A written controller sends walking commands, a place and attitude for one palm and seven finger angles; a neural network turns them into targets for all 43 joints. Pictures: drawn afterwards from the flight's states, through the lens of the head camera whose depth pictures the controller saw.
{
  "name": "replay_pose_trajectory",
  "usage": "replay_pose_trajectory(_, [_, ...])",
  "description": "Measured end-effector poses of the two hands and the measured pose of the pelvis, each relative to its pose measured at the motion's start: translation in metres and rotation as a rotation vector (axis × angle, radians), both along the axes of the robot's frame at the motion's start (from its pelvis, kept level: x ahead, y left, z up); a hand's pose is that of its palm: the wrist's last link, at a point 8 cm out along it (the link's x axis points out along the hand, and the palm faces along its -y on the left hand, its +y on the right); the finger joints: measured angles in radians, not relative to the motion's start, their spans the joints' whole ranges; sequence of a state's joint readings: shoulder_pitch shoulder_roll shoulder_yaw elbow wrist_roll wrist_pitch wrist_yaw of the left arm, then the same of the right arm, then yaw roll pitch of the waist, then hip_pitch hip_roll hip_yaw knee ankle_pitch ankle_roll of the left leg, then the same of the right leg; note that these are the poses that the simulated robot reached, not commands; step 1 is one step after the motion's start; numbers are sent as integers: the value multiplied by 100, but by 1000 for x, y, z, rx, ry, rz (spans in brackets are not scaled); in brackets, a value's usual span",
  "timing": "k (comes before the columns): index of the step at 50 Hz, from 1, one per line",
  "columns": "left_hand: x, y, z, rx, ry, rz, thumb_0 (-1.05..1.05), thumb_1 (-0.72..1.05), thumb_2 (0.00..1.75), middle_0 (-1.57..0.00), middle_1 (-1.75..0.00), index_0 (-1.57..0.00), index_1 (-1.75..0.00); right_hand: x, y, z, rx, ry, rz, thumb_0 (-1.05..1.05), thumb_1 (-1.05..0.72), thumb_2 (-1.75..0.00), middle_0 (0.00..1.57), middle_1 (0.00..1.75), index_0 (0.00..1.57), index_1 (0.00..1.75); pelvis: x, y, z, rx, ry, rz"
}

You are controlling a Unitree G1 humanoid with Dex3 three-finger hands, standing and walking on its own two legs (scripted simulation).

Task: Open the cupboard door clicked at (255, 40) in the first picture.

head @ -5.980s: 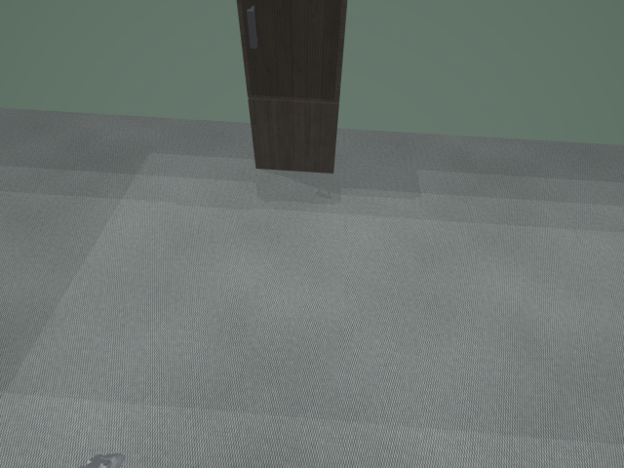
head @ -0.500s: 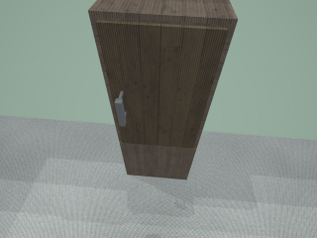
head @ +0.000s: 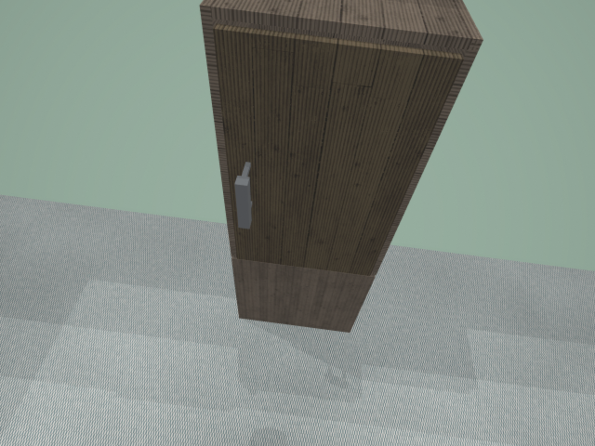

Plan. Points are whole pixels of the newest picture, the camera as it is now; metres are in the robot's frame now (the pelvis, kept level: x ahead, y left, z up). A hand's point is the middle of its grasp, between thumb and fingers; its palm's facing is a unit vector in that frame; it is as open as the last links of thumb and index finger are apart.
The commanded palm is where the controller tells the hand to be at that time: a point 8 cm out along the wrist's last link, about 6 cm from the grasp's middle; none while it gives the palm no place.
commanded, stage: come to a stop and stand still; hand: left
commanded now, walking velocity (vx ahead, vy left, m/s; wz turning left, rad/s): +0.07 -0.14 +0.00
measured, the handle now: (246, 195) +0.57 +0.13 -0.06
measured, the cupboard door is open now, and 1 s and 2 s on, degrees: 0 0 0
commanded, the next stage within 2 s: look again from close up in 0.80 s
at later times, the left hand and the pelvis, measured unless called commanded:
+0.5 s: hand out of the picture -0.01 +0.12 -0.17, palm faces +0.02 -0.98 -0.18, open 7.3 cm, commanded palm none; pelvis -0.01 -0.04 +0.00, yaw +0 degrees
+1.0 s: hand out of the picture -0.03 +0.11 -0.18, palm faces +0.02 -0.98 -0.18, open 7.3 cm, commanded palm none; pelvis -0.01 -0.04 +0.00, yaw -1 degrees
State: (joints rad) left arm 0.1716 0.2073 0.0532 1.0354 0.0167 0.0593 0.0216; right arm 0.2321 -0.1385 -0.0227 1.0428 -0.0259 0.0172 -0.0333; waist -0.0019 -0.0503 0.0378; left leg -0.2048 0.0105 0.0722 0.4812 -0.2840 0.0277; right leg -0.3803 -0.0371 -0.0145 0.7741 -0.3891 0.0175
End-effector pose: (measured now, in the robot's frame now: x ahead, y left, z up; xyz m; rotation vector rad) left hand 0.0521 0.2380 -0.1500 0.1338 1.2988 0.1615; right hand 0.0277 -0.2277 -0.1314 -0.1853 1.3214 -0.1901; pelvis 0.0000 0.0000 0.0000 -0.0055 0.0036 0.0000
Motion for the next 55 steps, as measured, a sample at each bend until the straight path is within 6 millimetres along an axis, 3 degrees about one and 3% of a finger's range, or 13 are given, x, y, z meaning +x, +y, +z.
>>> replay_pose_trajectory(6, [-31,-2,5,-5,90,0,0,91,90,-20,-30,-20,-30,-6,-1,1,4,10,-17,1,-93,-90,20,30,20,30,1,0,5,0,10,-8])
replay_pose_trajectory(12, [-48,-20,6,17,124,-10,0,91,90,-20,-30,-20,-30,-23,-15,-12,31,41,-53,1,-92,-90,20,30,20,30,-3,-14,0,13,3,-17])
replay_pose_trajectory(21, [-63,-54,8,-3,124,-3,1,92,90,-20,-30,-20,-30,-46,-23,-16,71,94,-48,1,-91,-90,20,30,20,30,-6,-34,3,14,-18,-10])
replay_pose_trajectory(36, [-84,-85,8,-29,148,28,0,91,90,-20,-30,-20,-30,-63,-28,-18,96,140,-43,1,-91,-90,19,30,20,30,-8,-52,4,13,-19,-3])
replay_pose_trajectory(47, [-85,-88,6,-21,139,27,0,91,90,-20,-30,-20,-30,-54,-33,-17,87,129,-33,1,-91,-90,19,30,20,30,-7,-52,2,3,-8,-7])
replay_pose_trajectory(55, [-84,-64,-4,-26,104,-4,0,91,90,-20,-30,-21,-30,-31,-30,-13,27,-12,-19,1,-92,-90,19,30,20,30,-16,-32,-5,-4,-20,-9])
